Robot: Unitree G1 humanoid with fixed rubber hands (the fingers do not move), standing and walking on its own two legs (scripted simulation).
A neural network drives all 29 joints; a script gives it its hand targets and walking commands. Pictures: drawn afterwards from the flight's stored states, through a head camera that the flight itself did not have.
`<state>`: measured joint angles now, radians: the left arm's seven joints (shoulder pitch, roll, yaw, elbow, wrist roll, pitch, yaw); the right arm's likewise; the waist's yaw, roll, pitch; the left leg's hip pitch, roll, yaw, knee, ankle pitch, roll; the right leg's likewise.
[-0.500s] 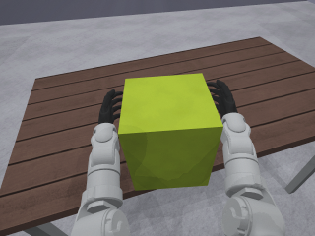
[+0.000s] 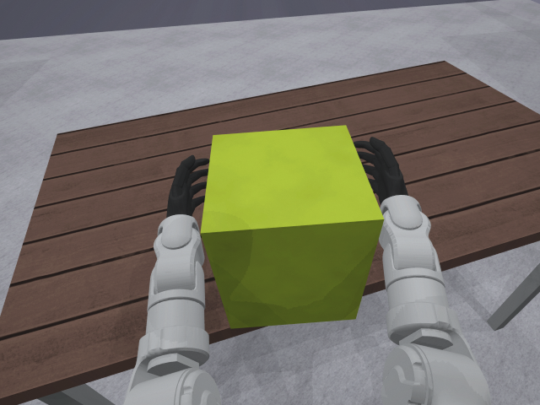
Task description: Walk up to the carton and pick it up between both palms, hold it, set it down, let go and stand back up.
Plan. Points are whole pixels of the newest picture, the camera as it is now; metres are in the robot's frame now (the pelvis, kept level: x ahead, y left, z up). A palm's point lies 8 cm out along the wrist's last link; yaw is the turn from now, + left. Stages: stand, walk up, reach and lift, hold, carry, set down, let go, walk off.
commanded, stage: set down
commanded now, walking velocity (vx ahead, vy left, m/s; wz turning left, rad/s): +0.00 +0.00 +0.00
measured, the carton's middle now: (286, 230) +0.40 -0.01 +0.07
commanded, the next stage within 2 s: none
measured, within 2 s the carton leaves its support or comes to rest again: neither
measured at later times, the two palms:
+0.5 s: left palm (182, 209) +0.38 +0.14 +0.14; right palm (390, 189) +0.40 -0.16 +0.14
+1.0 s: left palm (182, 207) +0.39 +0.14 +0.14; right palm (389, 185) +0.41 -0.16 +0.14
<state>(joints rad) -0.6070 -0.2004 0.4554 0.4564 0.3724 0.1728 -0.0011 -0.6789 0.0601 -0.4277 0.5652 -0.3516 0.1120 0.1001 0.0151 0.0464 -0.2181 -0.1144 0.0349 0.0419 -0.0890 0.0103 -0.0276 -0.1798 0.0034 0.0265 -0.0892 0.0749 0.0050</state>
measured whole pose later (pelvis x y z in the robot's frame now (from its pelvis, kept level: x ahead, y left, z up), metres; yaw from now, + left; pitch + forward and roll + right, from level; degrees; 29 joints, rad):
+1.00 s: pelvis -0.02 -0.01 +0.00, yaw +0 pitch +15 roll +0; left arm -0.77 -0.13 0.53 0.63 0.33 0.18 -0.02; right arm -0.85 -0.02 -0.43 0.75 -0.32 0.13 0.10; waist 0.04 0.05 -0.24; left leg -0.23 0.03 0.05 -0.08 0.05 -0.03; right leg -0.30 0.00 0.03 -0.07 0.11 0.00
